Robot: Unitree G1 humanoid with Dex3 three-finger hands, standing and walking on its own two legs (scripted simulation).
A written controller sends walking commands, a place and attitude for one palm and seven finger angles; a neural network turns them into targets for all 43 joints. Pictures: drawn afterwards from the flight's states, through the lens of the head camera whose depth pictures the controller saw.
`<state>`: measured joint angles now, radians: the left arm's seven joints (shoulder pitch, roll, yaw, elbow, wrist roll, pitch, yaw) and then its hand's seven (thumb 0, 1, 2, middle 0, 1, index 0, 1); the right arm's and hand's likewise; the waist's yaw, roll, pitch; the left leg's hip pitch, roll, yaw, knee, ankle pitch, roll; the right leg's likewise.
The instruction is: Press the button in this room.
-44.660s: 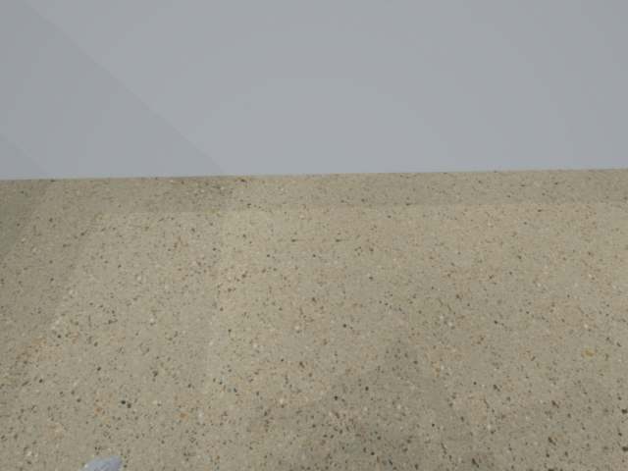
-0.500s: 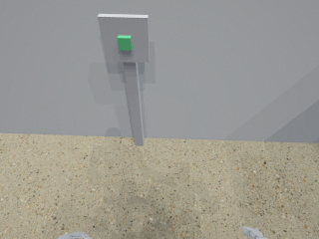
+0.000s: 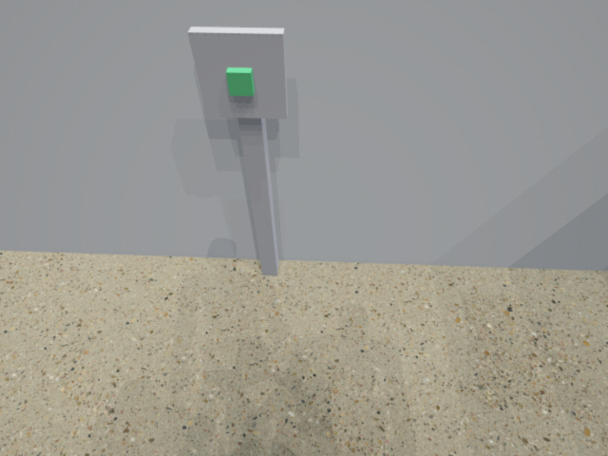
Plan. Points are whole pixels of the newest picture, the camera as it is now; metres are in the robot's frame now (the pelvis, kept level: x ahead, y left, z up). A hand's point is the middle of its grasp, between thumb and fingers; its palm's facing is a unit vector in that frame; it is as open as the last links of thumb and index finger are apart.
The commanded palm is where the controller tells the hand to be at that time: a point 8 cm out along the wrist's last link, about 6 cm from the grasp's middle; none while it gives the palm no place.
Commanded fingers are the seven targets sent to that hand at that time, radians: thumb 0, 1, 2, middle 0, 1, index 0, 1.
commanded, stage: let the arm hang, fingers relaxed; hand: left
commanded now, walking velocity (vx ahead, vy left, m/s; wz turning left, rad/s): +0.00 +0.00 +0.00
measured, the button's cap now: (241, 81) +0.84 +0.19 +0.07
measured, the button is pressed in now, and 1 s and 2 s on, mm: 0 0 0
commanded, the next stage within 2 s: stand and wait in 0.36 s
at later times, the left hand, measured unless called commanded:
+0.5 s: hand out of the picture +0.04 +0.19 -0.17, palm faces +0.03 -0.97 -0.24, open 7.4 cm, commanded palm none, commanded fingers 0.00 0.90 0.90 -0.20 -0.30 -0.20 -0.30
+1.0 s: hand out of the picture +0.08 +0.21 -0.16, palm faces +0.01 -0.96 -0.29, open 7.4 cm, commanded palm none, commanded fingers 0.00 0.90 0.90 -0.20 -0.30 -0.20 -0.30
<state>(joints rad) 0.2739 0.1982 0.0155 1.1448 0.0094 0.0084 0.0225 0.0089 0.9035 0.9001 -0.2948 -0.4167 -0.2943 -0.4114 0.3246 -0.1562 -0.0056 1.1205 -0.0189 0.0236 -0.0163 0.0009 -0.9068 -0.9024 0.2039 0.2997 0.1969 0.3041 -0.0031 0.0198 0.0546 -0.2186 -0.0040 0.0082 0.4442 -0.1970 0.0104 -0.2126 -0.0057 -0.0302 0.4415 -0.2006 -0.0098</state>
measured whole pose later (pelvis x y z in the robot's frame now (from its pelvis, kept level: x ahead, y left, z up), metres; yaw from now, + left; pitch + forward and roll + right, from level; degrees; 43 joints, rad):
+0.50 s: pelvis +0.01 -0.01 +0.00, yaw +0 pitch -2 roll +0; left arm 0.20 0.20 0.02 1.14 0.01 -0.01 0.02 0.01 0.90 0.90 -0.20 -0.30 -0.20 -0.30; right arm 0.24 -0.19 -0.02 1.12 -0.02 0.01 -0.02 0.00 -0.91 -0.90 0.20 0.30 0.20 0.30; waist 0.00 0.01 0.06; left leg -0.18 0.01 0.00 0.40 -0.20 0.00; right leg -0.17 0.00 -0.03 0.40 -0.20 -0.02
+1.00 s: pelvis +0.02 -0.02 +0.01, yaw +0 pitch -2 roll +0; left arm 0.14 0.26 0.02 1.14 0.01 -0.02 0.01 0.01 0.90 0.90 -0.20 -0.30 -0.20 -0.30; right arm 0.17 -0.26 -0.01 1.13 -0.02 0.01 -0.01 0.00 -0.91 -0.90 0.20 0.30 0.20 0.30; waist 0.00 0.01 0.06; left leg -0.14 0.02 0.00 0.36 -0.19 -0.02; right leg -0.13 0.02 -0.04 0.36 -0.19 -0.03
